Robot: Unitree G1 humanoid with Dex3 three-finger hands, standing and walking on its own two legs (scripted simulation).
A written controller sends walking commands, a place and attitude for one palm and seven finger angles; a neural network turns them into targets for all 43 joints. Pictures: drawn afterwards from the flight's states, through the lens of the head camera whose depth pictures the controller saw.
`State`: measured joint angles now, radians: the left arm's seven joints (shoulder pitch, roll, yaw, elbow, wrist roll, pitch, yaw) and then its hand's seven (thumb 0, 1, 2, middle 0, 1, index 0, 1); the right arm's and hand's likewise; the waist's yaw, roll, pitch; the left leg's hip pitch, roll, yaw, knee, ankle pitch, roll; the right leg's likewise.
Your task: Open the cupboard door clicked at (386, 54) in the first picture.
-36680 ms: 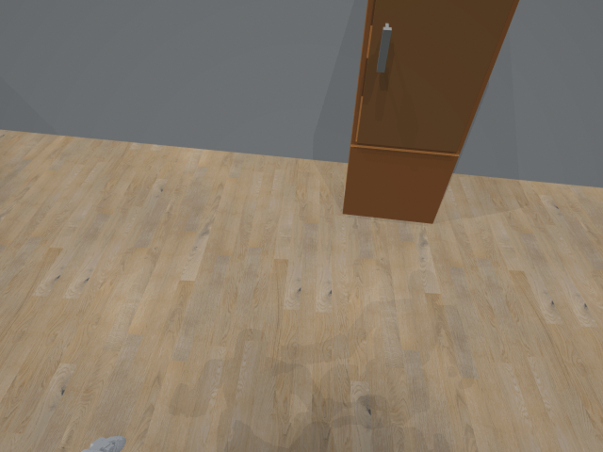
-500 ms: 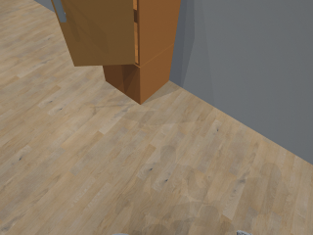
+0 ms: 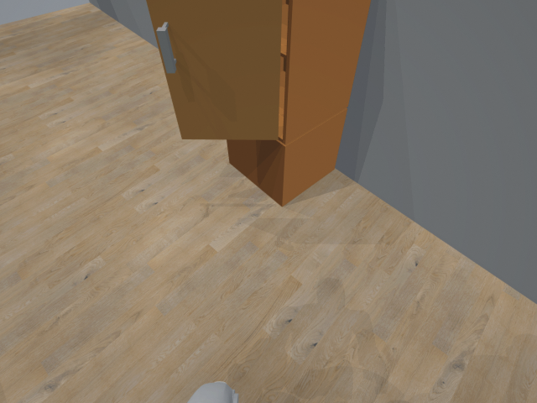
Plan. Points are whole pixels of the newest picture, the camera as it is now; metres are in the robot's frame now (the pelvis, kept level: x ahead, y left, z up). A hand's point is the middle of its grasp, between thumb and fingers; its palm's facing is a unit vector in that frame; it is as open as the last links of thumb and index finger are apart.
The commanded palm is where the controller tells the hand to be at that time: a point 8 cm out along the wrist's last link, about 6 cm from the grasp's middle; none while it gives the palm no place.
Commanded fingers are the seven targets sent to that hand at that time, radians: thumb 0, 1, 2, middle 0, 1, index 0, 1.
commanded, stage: take the last steps up to it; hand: left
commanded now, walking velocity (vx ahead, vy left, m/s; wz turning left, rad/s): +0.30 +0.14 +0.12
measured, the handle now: (168, 47) +1.03 +0.38 +0.02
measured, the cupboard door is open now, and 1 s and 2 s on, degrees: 47 47 47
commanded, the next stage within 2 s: come to a stop and stand still in 1.06 s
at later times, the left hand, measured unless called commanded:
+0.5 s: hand (142, 330) +0.26 +0.26 -0.15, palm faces +0.04 -0.97 -0.22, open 7.4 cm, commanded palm none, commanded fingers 0.00 0.90 0.90 -0.20 -0.30 -0.20 -0.30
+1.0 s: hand (140, 332) +0.26 +0.28 -0.18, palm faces +0.15 -0.98 -0.16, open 7.3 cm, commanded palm none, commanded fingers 0.00 0.90 0.90 -0.20 -0.30 -0.20 -0.30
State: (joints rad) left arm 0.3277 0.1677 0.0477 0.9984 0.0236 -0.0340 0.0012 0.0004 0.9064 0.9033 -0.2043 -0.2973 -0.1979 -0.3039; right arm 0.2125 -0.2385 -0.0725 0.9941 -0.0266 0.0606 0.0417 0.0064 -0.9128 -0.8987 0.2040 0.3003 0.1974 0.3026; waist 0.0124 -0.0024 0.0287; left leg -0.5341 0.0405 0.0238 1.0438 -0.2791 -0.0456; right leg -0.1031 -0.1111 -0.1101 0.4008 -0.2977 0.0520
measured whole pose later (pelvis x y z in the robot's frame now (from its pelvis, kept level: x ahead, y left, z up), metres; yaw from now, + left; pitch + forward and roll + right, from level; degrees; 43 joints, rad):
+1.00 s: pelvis +0.35 +0.11 -0.01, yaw +1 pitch +0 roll +0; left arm 0.43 0.16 0.05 1.13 0.02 -0.05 0.00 0.00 0.92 0.90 -0.20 -0.30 -0.20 -0.30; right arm 0.15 -0.17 -0.04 1.02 -0.03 -0.02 0.03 0.00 -0.91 -0.90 0.20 0.30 0.19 0.30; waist 0.06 -0.02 0.03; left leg -0.41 0.05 0.11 0.56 -0.20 -0.02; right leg -0.02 -0.07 -0.13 0.38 -0.34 0.04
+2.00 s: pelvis +0.43 +0.15 -0.01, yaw -1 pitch +0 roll +0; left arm 0.24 0.20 0.03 1.07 0.02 0.04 0.02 0.00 0.91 0.90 -0.20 -0.30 -0.20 -0.30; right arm 0.20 -0.16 -0.02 1.04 -0.02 0.02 -0.02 0.00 -0.91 -0.90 0.20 0.30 0.20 0.30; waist 0.04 -0.05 0.03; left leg -0.22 -0.02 0.07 0.48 -0.26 0.04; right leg -0.21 -0.07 -0.04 0.49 -0.28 0.04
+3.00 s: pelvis +0.45 +0.10 -0.01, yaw +0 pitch -1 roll +1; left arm 0.26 0.16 0.00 1.08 0.02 -0.01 0.02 0.00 0.91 0.90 -0.20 -0.30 -0.20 -0.30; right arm 0.28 -0.18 0.00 1.10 -0.02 0.00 -0.01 0.00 -0.91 -0.90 0.20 0.30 0.20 0.30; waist 0.01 0.02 0.03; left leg -0.20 0.05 0.05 0.52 -0.32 -0.02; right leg -0.18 -0.01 -0.07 0.52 -0.34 -0.03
